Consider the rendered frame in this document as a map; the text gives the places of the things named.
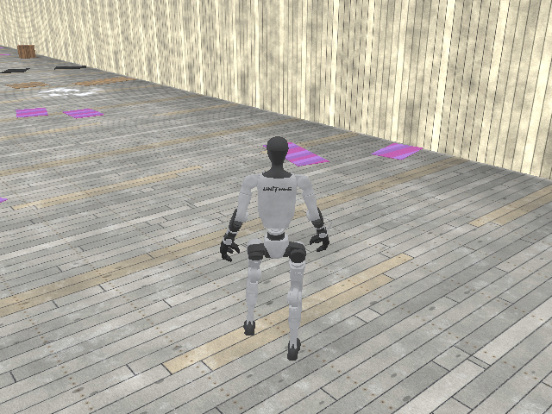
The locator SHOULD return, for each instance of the robot right upper arm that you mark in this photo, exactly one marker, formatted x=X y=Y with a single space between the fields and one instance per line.
x=304 y=183

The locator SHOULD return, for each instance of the left robot hand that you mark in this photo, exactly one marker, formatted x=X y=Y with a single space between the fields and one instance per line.
x=227 y=248

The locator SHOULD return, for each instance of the robot left foot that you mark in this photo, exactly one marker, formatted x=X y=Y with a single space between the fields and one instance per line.
x=249 y=329

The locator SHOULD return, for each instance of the robot left upper arm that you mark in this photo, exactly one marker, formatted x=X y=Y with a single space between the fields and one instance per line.
x=249 y=182

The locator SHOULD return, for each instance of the right robot thigh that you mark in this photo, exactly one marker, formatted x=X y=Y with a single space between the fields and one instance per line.
x=297 y=255

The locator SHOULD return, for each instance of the right robot hand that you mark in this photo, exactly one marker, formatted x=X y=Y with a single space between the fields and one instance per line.
x=317 y=239

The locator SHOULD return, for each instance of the right robot forearm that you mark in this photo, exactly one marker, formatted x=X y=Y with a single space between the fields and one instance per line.
x=320 y=226

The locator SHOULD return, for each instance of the left robot forearm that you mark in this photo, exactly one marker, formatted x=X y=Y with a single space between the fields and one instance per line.
x=232 y=230

